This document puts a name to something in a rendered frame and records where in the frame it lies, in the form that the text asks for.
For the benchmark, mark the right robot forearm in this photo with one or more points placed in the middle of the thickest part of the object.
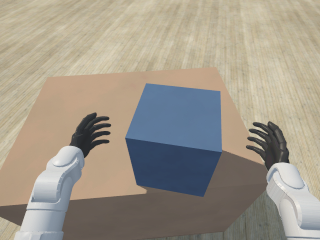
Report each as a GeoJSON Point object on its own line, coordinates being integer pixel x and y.
{"type": "Point", "coordinates": [299, 210]}

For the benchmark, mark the robot left hand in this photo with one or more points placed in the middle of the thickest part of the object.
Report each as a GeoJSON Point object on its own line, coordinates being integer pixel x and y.
{"type": "Point", "coordinates": [85, 133]}

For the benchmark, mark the pedestal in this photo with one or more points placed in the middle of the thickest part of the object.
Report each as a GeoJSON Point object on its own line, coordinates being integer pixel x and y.
{"type": "Point", "coordinates": [106, 203]}

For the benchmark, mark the left robot forearm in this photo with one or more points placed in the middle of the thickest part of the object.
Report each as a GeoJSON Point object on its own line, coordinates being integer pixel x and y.
{"type": "Point", "coordinates": [50, 196]}

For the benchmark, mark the robot right hand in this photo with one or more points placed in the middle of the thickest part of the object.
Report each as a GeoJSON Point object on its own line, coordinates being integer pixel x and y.
{"type": "Point", "coordinates": [274, 149]}

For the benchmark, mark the carton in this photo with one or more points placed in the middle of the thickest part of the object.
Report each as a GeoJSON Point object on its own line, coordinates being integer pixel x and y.
{"type": "Point", "coordinates": [174, 140]}

